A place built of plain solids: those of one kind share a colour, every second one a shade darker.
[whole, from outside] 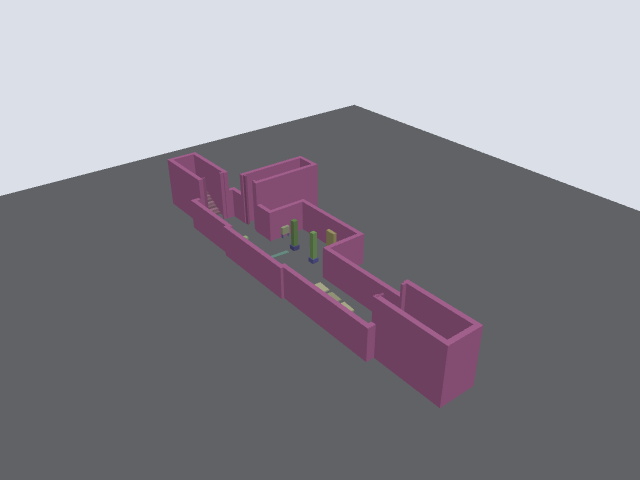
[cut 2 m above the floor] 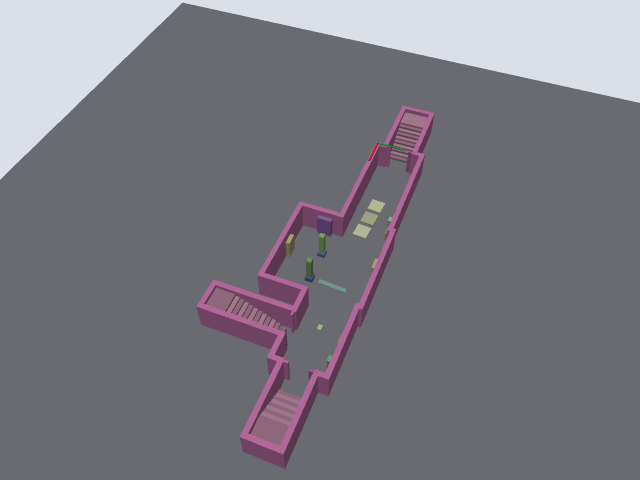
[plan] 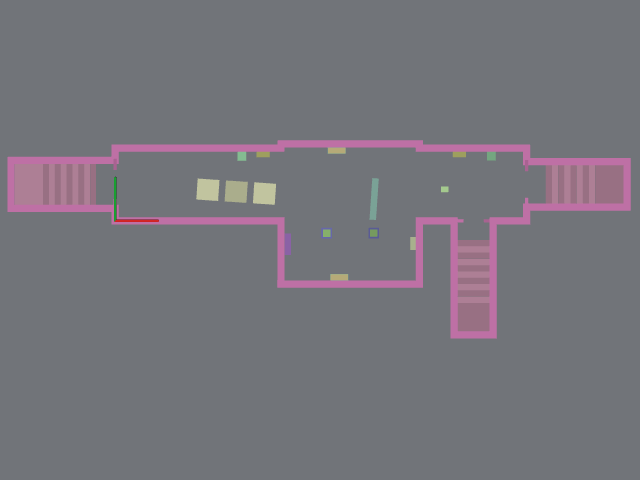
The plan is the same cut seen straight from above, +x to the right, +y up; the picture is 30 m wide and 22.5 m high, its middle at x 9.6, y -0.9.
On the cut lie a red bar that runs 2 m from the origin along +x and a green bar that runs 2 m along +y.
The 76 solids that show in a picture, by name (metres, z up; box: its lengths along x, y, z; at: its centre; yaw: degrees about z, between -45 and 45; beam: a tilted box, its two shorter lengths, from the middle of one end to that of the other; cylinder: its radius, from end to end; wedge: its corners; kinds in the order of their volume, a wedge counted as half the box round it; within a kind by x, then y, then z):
{
 "wall_1": {"box": [0.34, 2.59, 4.05], "at": [-4.88, 1.71, 1.98]},
 "wall_2": {"box": [5.22, 0.34, 4.05], "at": [-2.44, 0.58, 1.98]},
 "wall_3": {"box": [5.22, 0.34, 4.05], "at": [-2.44, 2.83, 1.98]},
 "wall_4": {"box": [0.34, 0.92, 2.37], "at": [0.0, 0.29, 1.14]},
 "wall_5": {"box": [0.16, 0.53, 4.05], "at": [0.0, 0.76, 1.98]},
 "wall_6": {"box": [0.16, 0.53, 4.05], "at": [0.0, 2.65, 1.98]},
 "wall_7": {"box": [0.34, 0.92, 2.37], "at": [0.0, 3.12, 1.14]},
 "wall_8": {"box": [8.11, 0.34, 2.37], "at": [3.89, 0.0, 1.14]},
 "wall_9": {"box": [8.11, 0.34, 2.37], "at": [3.89, 3.41, 1.14]},
 "wall_10": {"box": [0.34, 3.31, 2.37], "at": [7.77, -1.48, 1.14]},
 "wall_11": {"box": [6.83, 0.34, 2.37], "at": [11.01, -2.96, 1.14]},
 "wall_12": {"box": [6.83, 0.34, 2.37], "at": [11.01, 3.61, 1.14]},
 "wall_13": {"box": [0.34, 3.31, 2.37], "at": [14.26, -1.48, 1.14]},
 "wall_14": {"box": [0.34, 0.54, 2.37], "at": [14.26, 3.51, 1.14]},
 "wall_15": {"box": [1.97, 0.34, 2.37], "at": [15.07, 0.0, 1.14]},
 "wall_16": {"box": [0.34, 5.69, 4.11], "at": [15.89, -2.67, 2.0]},
 "wall_17": {"box": [0.53, 0.16, 4.11], "at": [16.07, 0.0, 2.0]},
 "wall_18": {"box": [5.37, 0.34, 2.37], "at": [16.77, 3.41, 1.14]},
 "wall_19": {"box": [2.17, 0.34, 4.11], "at": [16.8, -5.35, 2.0]},
 "wall_20": {"box": [0.53, 0.16, 4.11], "at": [17.53, 0.0, 2.0]},
 "wall_21": {"box": [0.34, 5.69, 4.11], "at": [17.71, -2.67, 2.0]},
 "wall_22": {"box": [1.91, 0.34, 2.37], "at": [18.5, 0.0, 1.14]},
 "wall_23": {"box": [0.34, 0.98, 2.37], "at": [19.28, 0.32, 1.14]},
 "wall_24": {"box": [0.16, 0.53, 3.94], "at": [19.28, 0.82, 1.92]},
 "wall_25": {"box": [0.16, 0.53, 3.94], "at": [19.28, 2.59, 1.92]},
 "wall_26": {"box": [0.34, 0.98, 2.37], "at": [19.28, 3.09, 1.14]},
 "wall_27": {"box": [5.05, 0.34, 3.94], "at": [21.64, 0.64, 1.92]},
 "wall_28": {"box": [5.05, 0.34, 3.94], "at": [21.64, 2.77, 1.92]},
 "wall_29": {"box": [0.34, 2.47, 3.94], "at": [24.0, 1.71, 1.92]},
 "piece_1": {"box": [1.33, 1.91, 1.73], "at": [-4.05, 1.71, 0.81]},
 "piece_2": {"box": [0.28, 1.91, 1.56], "at": [-3.25, 1.71, 0.73]},
 "piece_3": {"box": [0.28, 1.91, 1.39], "at": [-2.97, 1.71, 0.65]},
 "piece_4": {"box": [0.28, 1.91, 1.23], "at": [-2.69, 1.71, 0.56]},
 "piece_5": {"box": [0.28, 1.91, 1.06], "at": [-2.42, 1.71, 0.48]},
 "piece_6": {"box": [0.28, 1.91, 0.89], "at": [-2.14, 1.71, 0.4]},
 "piece_7": {"box": [0.28, 1.91, 0.72], "at": [-1.87, 1.71, 0.31]},
 "piece_8": {"box": [0.28, 1.91, 0.55], "at": [-1.59, 1.71, 0.23]},
 "piece_9": {"box": [0.28, 1.91, 0.39], "at": [-1.31, 1.71, 0.14]},
 "piece_10": {"box": [0.28, 1.91, 0.22], "at": [-1.04, 1.71, 0.06]},
 "piece_11": {"box": [1.49, 1.33, 1.79], "at": [16.8, -4.51, 0.84]},
 "piece_12": {"box": [1.49, 0.29, 1.63], "at": [16.8, -3.7, 0.77]},
 "piece_13": {"box": [1.49, 0.29, 1.47], "at": [16.8, -3.41, 0.69]},
 "piece_14": {"box": [1.49, 0.29, 1.31], "at": [16.8, -3.11, 0.61]},
 "piece_15": {"box": [1.49, 0.29, 1.16], "at": [16.8, -2.82, 0.53]},
 "piece_16": {"box": [1.49, 0.29, 1.0], "at": [16.8, -2.52, 0.45]},
 "piece_17": {"box": [1.49, 0.29, 0.84], "at": [16.8, -2.23, 0.37]},
 "piece_18": {"box": [1.49, 0.29, 0.68], "at": [16.8, -1.93, 0.29]},
 "piece_19": {"box": [1.49, 0.29, 0.52], "at": [16.8, -1.64, 0.21]},
 "piece_20": {"box": [1.49, 0.29, 0.37], "at": [16.8, -1.34, 0.13]},
 "piece_21": {"box": [1.49, 0.29, 0.21], "at": [16.8, -1.05, 0.05]},
 "piece_22": {"box": [0.29, 1.79, 0.22], "at": [20.33, 1.71, 0.06]},
 "piece_23": {"box": [0.29, 1.79, 0.4], "at": [20.62, 1.71, 0.15]},
 "piece_24": {"box": [0.29, 1.79, 0.57], "at": [20.91, 1.71, 0.24]},
 "piece_25": {"box": [0.29, 1.79, 0.75], "at": [21.2, 1.71, 0.32]},
 "piece_26": {"box": [0.29, 1.79, 0.92], "at": [21.48, 1.71, 0.41]},
 "piece_27": {"box": [0.29, 1.79, 1.09], "at": [21.77, 1.71, 0.5]},
 "piece_28": {"box": [0.29, 1.79, 1.27], "at": [22.06, 1.71, 0.58]},
 "piece_29": {"box": [0.29, 1.79, 1.44], "at": [22.35, 1.71, 0.67]},
 "piece_30": {"box": [1.33, 1.79, 1.62], "at": [23.16, 1.71, 0.76]},
 "hall_column_1": {"box": [0.35, 0.35, 2.37], "at": [9.91, -0.58, 1.14]},
 "hall_column_2": {"box": [0.35, 0.35, 2.37], "at": [12.12, -0.58, 1.14]},
 "cabinet_cross_hall_body_1": {"box": [0.82, 0.28, 1.28], "at": [10.38, 3.29, 0.76]},
 "cabinet_cross_hall_body_2": {"box": [0.82, 0.28, 1.28], "at": [10.5, -2.65, 0.76]},
 "duckboard_1": {"box": [1.03, 0.99, 0.15], "at": [4.34, 1.46, 0.03], "yaw": -3.8},
 "duckboard_2": {"box": [1.03, 0.99, 0.15], "at": [5.67, 1.37, 0.03], "yaw": -3.8},
 "duckboard_3": {"box": [1.03, 0.99, 0.15], "at": [7.0, 1.28, 0.03], "yaw": -3.8},
 "cross_hall_cabinet_body_1": {"box": [0.3, 1.02, 1.47], "at": [8.09, -1.1, 0.82]},
 "hall_column_base_1": {"box": [0.5, 0.5, 0.37], "at": [9.91, -0.58, 0.14]},
 "hall_column_base_2": {"box": [0.5, 0.5, 0.37], "at": [12.12, -0.58, 0.14]},
 "firebox_passage_box_1": {"box": [0.62, 0.26, 0.56], "at": [6.93, 3.11, 0.58]},
 "firebox_passage_box_2": {"box": [0.62, 0.26, 0.56], "at": [16.13, 3.11, 0.58]},
 "firebox_cross_hall_box_1": {"box": [0.26, 0.62, 0.56], "at": [13.96, -1.06, 0.58]},
 "cablecover_1": {"box": [0.31, 1.95, 0.1], "at": [12.14, 1.02, 0.0], "yaw": -3.8},
 "bin_passage_lid_1": {"box": [0.42, 0.42, 0.12], "at": [5.94, 3.03, 0.86]},
 "bin_passage_lid_2": {"box": [0.42, 0.42, 0.12], "at": [17.63, 3.03, 0.86]},
 "parcel_1": {"box": [0.36, 0.28, 0.27], "at": [15.45, 1.47, 0.09]}
}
